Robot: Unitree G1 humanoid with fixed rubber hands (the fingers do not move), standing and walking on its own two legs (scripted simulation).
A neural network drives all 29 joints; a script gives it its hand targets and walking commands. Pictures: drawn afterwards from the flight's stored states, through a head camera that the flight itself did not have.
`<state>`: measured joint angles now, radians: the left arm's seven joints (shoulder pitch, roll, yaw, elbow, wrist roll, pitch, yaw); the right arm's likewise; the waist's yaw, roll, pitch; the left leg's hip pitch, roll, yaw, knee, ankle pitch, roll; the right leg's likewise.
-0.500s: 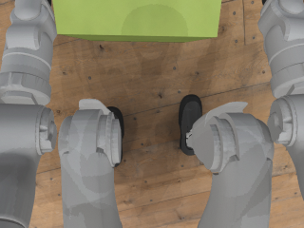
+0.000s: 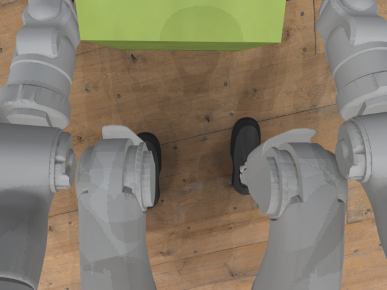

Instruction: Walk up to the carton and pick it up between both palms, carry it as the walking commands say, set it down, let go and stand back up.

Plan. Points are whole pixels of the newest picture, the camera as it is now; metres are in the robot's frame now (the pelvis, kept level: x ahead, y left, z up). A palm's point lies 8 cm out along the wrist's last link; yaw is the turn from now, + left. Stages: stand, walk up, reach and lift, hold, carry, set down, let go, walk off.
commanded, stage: reach and lift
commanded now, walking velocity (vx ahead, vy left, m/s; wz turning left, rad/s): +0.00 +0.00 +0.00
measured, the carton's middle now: (181, 1) +0.52 +0.03 -0.25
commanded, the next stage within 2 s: none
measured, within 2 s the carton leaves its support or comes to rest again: leaves its support in 1.00 s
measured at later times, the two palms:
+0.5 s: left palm out of the picture +0.52 +0.19 -0.19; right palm out of the picture +0.54 -0.16 -0.17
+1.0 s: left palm out of the picture +0.53 +0.19 -0.19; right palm out of the picture +0.55 -0.16 -0.17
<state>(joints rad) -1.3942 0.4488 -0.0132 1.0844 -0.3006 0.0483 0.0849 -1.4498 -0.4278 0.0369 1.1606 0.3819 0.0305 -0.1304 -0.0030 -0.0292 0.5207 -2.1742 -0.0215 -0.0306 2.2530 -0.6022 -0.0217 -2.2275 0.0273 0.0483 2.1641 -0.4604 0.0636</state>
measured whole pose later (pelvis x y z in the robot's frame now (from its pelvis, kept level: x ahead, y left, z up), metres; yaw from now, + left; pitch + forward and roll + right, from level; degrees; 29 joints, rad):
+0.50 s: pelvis +0.00 +0.00 +0.00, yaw +1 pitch +30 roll -2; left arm -1.45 0.41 -0.10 1.14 -0.32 0.03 0.13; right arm -1.55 -0.36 -0.01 1.29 0.34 -0.01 -0.12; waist -0.01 -0.02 0.52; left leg -2.19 -0.05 -0.03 2.25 -0.57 -0.02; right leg -2.22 0.00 0.05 2.16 -0.46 0.07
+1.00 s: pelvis +0.00 +0.00 -0.01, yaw +1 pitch +29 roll -1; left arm -1.44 0.40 -0.03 1.04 -0.24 0.19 0.12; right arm -1.54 -0.37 -0.08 1.18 0.25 0.12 -0.11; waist -0.01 -0.02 0.52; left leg -2.19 -0.04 -0.03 2.27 -0.58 -0.02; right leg -2.23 0.02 0.06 2.18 -0.46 0.08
